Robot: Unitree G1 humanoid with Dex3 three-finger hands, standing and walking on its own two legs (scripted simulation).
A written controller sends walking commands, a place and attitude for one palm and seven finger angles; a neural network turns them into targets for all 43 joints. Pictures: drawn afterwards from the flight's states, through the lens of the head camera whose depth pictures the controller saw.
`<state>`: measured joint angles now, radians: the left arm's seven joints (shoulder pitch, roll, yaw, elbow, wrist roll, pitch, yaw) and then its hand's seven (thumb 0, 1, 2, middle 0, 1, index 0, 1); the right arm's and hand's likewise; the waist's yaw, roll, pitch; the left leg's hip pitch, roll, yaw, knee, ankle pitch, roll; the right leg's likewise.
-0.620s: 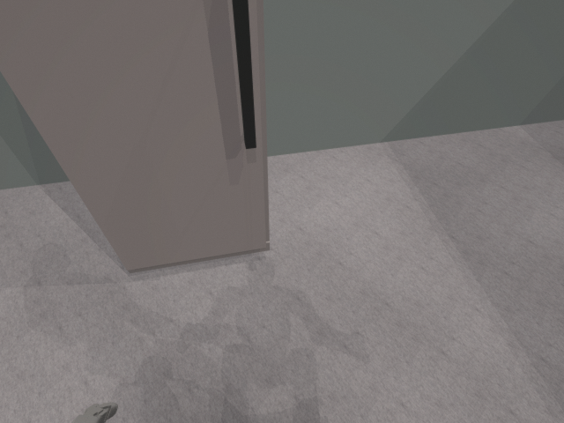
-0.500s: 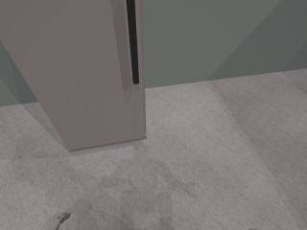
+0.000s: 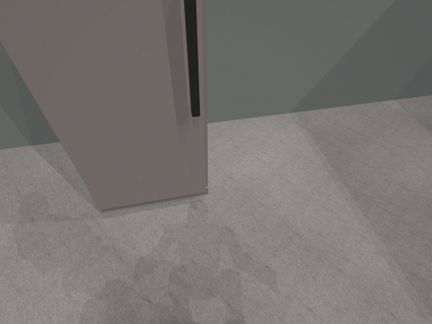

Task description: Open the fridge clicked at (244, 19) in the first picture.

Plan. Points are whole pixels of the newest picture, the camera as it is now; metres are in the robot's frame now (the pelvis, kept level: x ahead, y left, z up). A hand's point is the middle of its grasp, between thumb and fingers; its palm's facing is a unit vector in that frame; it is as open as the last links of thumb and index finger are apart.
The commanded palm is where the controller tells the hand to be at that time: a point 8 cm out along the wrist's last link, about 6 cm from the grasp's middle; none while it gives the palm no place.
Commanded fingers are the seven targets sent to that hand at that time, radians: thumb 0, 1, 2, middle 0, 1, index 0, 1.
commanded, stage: stand and wait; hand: right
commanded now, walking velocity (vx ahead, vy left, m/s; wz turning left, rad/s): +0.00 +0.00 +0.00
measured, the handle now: (191, 47) +0.83 +0.12 +0.12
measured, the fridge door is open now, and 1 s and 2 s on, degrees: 0 0 0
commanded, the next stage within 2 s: look at it before walking up in 0.32 s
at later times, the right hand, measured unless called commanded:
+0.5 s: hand out of the picture +0.07 -0.23 -0.15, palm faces -0.03 +0.94 -0.34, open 7.3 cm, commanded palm none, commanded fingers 0.00 -0.90 -0.90 0.20 0.30 0.20 0.30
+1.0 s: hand out of the picture +0.07 -0.24 -0.15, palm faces -0.03 +0.94 -0.34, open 7.3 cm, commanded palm none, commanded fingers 0.00 -0.90 -0.90 0.20 0.30 0.20 0.30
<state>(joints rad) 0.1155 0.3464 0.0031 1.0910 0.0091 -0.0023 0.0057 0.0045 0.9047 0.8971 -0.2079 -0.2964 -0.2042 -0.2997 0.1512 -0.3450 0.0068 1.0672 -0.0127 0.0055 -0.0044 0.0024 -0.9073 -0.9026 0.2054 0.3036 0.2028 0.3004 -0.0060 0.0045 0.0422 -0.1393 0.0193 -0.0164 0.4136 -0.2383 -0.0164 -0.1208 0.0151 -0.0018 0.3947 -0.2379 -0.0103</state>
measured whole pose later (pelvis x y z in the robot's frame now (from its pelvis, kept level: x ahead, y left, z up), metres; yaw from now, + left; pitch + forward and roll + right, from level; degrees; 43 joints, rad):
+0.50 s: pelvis -0.01 +0.01 +0.00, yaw +0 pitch -2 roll +0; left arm 0.12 0.34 0.00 1.11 0.01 -0.01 0.00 0.00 0.90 0.90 -0.21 -0.30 -0.20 -0.30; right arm 0.13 -0.33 0.01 1.08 -0.01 -0.01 0.00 0.00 -0.91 -0.90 0.21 0.30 0.20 0.30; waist 0.00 0.00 0.03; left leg -0.15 0.01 -0.01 0.39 -0.21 0.00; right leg -0.13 0.00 0.00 0.36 -0.21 0.00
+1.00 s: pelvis +0.00 +0.01 +0.00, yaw +0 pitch -2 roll +0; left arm 0.11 0.34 0.00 1.11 0.01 -0.01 0.01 0.00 0.90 0.90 -0.21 -0.30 -0.20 -0.30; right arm 0.13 -0.34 0.01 1.08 -0.01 -0.01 0.00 0.00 -0.91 -0.90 0.21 0.30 0.20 0.30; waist 0.00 0.00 0.04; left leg -0.13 0.01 -0.01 0.37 -0.21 0.00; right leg -0.11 0.00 0.00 0.35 -0.21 0.00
